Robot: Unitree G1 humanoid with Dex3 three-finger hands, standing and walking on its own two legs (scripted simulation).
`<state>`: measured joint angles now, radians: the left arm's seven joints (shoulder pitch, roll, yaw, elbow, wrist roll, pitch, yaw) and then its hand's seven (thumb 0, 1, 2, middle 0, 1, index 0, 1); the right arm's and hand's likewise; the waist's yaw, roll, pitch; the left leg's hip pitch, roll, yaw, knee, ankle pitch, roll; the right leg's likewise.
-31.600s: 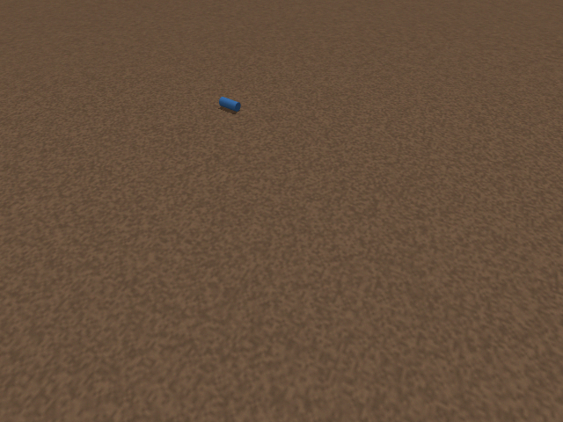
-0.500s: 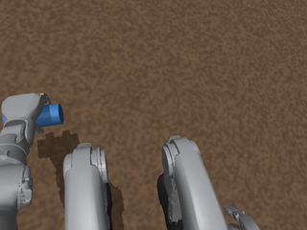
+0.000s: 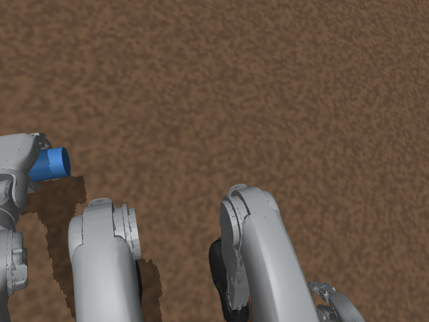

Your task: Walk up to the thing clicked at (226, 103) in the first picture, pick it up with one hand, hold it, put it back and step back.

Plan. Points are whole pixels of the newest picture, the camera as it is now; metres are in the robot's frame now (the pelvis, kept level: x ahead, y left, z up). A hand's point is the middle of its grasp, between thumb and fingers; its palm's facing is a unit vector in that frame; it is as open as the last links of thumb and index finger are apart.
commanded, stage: rest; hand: left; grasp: from above
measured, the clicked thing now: (28, 167) +0.40 +0.33 -0.21
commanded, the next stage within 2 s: open in 1.38 s
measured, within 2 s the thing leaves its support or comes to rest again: rests again in 1.08 s
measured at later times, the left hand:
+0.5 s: hand (33, 171) +0.40 +0.33 -0.23, palm faces -0.45 -0.16 -0.88, open 8.9 cm
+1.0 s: hand (39, 171) +0.40 +0.32 -0.25, palm faces -0.43 -0.16 -0.89, open 8.9 cm
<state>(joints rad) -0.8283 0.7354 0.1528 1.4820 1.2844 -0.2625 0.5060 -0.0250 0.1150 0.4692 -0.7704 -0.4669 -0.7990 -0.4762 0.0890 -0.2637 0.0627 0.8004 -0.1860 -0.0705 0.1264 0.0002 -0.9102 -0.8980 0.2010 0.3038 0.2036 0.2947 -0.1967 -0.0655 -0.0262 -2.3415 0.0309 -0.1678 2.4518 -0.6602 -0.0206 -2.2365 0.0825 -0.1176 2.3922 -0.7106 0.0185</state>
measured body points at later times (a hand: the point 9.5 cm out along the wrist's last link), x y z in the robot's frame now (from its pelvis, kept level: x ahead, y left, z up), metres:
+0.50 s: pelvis +0.00 +0.00 -0.02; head +0.24 +0.10 +0.35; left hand +0.42 +0.33 -0.18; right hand +0.07 -0.27 -0.11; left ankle +0.08 +0.13 -0.28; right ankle +0.09 -0.11 -0.28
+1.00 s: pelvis +0.00 +0.01 -0.03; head +0.24 +0.11 +0.34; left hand +0.42 +0.33 -0.20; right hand +0.08 -0.26 -0.11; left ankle +0.08 +0.13 -0.28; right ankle +0.09 -0.11 -0.28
